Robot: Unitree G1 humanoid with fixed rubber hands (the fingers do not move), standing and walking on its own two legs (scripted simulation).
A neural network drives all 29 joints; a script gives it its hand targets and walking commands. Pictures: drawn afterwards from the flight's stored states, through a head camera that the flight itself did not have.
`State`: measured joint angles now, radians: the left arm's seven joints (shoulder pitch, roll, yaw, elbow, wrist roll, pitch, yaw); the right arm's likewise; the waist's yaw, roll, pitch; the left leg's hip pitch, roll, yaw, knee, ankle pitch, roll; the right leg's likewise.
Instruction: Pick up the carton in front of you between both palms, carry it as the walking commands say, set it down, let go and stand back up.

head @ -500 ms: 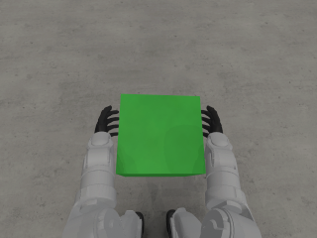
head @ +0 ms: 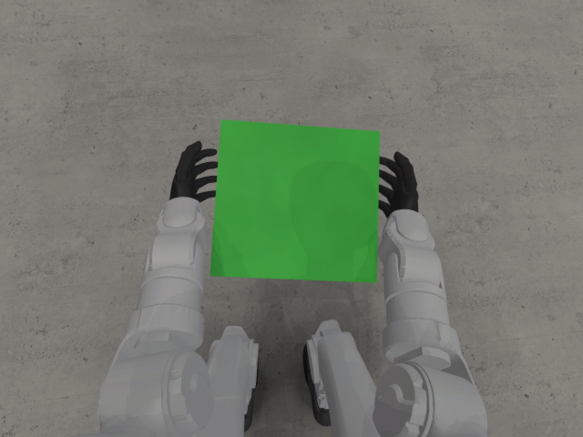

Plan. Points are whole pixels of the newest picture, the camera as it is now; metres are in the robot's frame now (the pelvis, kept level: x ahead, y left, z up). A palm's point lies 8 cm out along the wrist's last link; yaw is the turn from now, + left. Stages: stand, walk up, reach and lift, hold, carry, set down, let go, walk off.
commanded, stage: set down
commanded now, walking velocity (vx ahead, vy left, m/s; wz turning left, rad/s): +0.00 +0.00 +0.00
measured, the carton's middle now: (291, 212) +0.44 -0.02 -0.16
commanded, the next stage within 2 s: none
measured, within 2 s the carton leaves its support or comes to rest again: rests again in 1.62 s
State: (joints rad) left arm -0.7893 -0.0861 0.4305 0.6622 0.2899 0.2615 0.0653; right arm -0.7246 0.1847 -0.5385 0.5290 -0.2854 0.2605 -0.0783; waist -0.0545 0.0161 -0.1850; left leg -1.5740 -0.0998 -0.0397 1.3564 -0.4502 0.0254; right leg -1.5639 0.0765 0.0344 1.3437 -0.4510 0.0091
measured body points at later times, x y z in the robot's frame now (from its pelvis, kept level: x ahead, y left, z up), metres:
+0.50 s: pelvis -0.04 +0.00 -0.13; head +0.26 +0.01 +0.21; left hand +0.48 +0.11 -0.25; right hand +0.43 -0.18 -0.24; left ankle +0.07 +0.10 -0.58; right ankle +0.07 -0.12 -0.58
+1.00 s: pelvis -0.04 +0.00 -0.22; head +0.31 +0.01 +0.06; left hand +0.52 +0.10 -0.39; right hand +0.45 -0.19 -0.38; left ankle +0.07 +0.10 -0.58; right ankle +0.07 -0.12 -0.58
